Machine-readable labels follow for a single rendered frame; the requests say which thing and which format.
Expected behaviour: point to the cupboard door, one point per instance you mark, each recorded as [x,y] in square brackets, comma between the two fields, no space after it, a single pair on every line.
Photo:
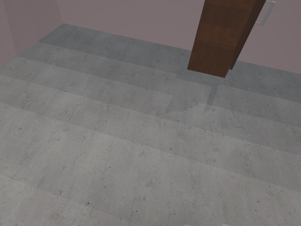
[247,29]

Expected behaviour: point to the handle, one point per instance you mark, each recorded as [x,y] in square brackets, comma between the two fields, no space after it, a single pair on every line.
[272,4]

